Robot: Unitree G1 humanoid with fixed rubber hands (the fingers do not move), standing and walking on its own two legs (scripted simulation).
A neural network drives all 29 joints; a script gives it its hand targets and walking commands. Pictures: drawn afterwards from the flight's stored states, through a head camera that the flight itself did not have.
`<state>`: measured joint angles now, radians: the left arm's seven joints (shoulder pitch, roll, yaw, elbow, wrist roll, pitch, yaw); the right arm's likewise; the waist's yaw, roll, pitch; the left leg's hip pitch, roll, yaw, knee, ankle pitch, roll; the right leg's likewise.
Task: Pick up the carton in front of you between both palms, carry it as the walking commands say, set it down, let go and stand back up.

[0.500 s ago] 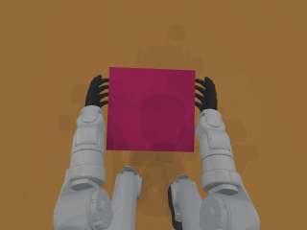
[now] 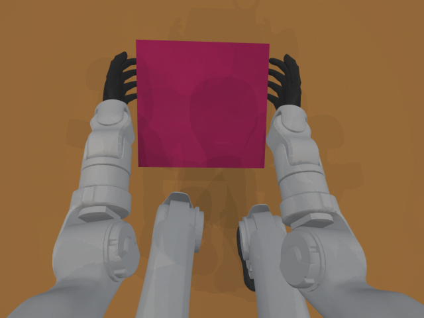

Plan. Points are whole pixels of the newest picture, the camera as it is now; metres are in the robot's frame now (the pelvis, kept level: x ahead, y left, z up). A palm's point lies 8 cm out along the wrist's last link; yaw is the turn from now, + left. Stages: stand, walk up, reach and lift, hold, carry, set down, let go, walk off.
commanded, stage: set down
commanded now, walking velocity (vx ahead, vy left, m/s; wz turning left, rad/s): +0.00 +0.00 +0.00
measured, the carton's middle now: (202, 112) +0.48 +0.09 -0.21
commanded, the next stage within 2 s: none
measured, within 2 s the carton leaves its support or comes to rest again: rests again in 0.96 s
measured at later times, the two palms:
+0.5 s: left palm (129, 105) +0.48 +0.25 -0.23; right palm (266, 112) +0.51 -0.05 -0.22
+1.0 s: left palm (133, 110) +0.47 +0.24 -0.25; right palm (268, 113) +0.51 -0.06 -0.24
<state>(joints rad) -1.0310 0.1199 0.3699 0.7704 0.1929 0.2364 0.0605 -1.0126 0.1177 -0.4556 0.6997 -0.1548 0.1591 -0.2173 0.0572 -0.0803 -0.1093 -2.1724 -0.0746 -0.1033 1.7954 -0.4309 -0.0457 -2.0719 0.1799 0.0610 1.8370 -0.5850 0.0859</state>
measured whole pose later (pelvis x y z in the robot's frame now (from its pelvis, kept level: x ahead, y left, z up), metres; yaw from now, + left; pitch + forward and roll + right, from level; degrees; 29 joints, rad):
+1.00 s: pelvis -0.01 -0.01 -0.09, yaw -2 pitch +41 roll -2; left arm -1.29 0.31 0.29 1.10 0.08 0.15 -0.02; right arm -1.29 -0.05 -0.37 1.00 -0.08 0.10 -0.18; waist 0.10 -0.10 0.16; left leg -2.33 -0.01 -0.07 2.09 -0.48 -0.05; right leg -2.26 0.23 0.04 2.14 -0.61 0.09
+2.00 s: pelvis -0.01 +0.01 -0.06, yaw +0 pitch +37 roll -4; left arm -1.17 0.43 0.20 0.93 -0.17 0.07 -0.02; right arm -1.14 -0.15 -0.15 0.76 0.10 0.14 -0.21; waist 0.09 -0.06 0.22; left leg -2.22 0.00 -0.04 2.04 -0.46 0.01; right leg -2.12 0.11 0.02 2.09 -0.62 0.07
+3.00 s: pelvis +0.05 +0.02 +0.20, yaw +3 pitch +39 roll -3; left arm -0.70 0.30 0.30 0.75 0.08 0.08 -0.12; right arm -0.64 -0.04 -0.20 0.61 -0.10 0.13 -0.13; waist 0.04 -0.03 -0.07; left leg -1.43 -0.03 -0.05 1.05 -0.30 0.02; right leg -1.34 0.06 0.06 1.06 -0.40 0.05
